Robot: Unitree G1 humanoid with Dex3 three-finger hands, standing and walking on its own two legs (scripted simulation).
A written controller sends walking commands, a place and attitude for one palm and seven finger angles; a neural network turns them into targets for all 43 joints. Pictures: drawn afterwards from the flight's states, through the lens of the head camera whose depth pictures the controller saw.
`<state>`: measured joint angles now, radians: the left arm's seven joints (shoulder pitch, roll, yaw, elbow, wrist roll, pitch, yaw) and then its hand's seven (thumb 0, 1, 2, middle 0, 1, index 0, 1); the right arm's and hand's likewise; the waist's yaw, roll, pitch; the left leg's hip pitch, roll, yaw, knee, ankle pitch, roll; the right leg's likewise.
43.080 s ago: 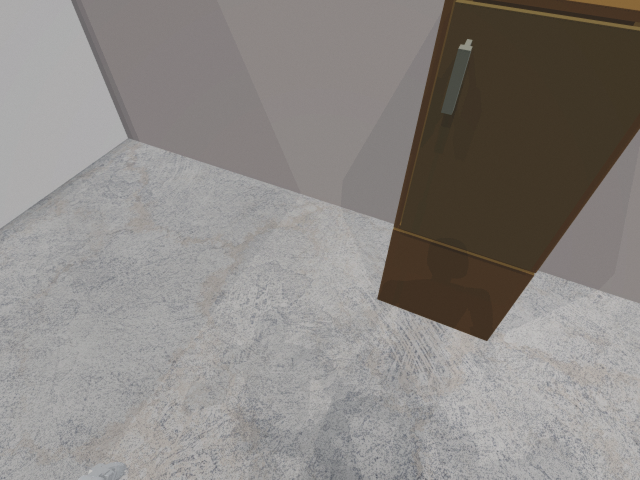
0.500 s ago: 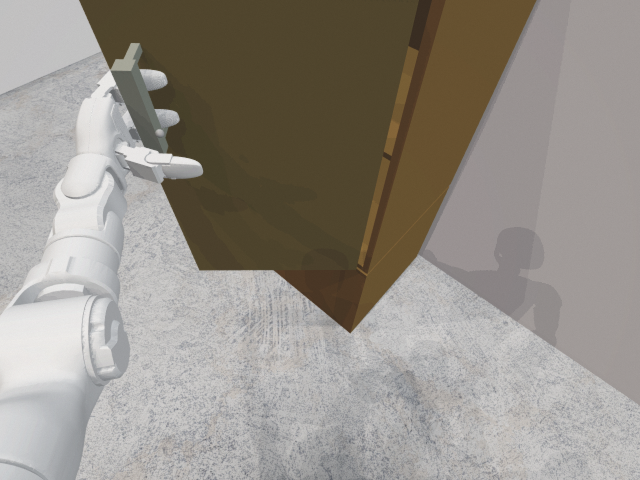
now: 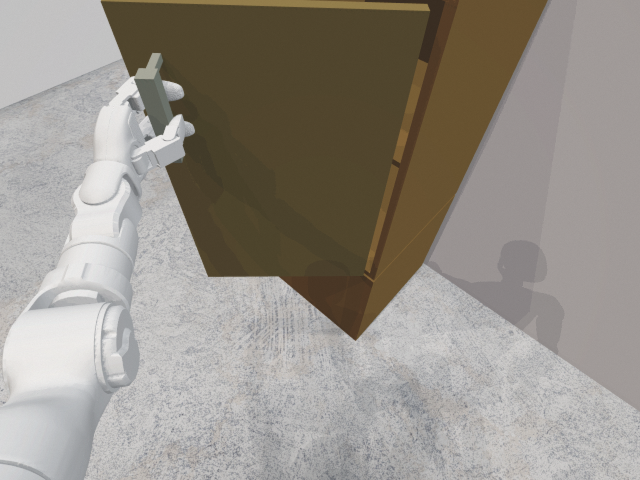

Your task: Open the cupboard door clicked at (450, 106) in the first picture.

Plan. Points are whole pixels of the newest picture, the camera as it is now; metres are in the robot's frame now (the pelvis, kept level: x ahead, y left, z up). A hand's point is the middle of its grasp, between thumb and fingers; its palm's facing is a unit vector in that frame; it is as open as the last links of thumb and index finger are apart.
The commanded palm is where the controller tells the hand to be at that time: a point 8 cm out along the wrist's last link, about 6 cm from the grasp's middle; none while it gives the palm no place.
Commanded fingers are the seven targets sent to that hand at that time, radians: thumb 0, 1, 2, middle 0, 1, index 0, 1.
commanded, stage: close the thumb around the handle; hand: left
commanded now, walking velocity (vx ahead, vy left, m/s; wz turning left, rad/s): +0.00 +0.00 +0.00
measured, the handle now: (165, 110) +0.55 +0.17 +0.15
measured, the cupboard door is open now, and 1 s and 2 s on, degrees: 43 84 87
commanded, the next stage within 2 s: pull the door open along its arc in 0.06 s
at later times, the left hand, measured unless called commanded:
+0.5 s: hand (175, 159) +0.46 +0.15 +0.15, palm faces -0.03 -1.00 +0.02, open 6.0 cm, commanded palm +0.40 +0.20 +0.14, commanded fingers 0.00 0.90 0.90 -0.40 -1.35 -0.40 -1.35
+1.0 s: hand (257, 274) +0.30 +0.05 +0.15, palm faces +0.28 -0.96 +0.08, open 6.5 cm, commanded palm +0.22 +0.12 +0.14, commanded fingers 0.00 0.90 0.90 -0.40 -1.35 -0.40 -1.35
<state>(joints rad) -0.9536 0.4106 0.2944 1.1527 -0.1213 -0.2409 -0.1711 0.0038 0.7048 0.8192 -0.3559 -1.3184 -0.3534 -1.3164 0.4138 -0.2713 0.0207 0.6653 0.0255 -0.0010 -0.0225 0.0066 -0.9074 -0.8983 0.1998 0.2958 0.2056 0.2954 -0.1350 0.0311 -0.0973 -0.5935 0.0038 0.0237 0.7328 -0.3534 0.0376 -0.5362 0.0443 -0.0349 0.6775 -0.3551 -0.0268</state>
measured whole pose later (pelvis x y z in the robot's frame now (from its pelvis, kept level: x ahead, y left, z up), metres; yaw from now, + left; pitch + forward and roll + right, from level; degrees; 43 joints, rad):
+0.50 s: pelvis +0.00 +0.00 +0.00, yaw -2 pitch +10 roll -1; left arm -0.73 0.36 0.29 0.90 -0.17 -0.20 -0.18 0.00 0.72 0.77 -0.33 -1.34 -0.32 -1.30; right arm 0.44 -0.27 0.01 0.63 0.04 0.01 -0.02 0.01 -0.91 -0.90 0.20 0.30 0.20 0.30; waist -0.11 0.04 -0.11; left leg -0.53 0.01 0.05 0.69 -0.35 0.04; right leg -0.48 0.05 0.00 0.65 -0.34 -0.03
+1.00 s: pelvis +0.01 -0.03 +0.02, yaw +0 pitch +0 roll +0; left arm 0.08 -0.10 -0.18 -0.22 -0.05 0.26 0.43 0.02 0.63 0.71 -0.32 -1.27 -0.34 -1.29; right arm 0.08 -0.16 0.05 0.53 -0.01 0.13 0.02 0.01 -0.91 -0.90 0.20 0.30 0.20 0.30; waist 0.01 0.04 -0.10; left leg -0.23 0.01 0.02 0.56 -0.32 0.00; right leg -0.19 0.05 -0.03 0.54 -0.34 -0.06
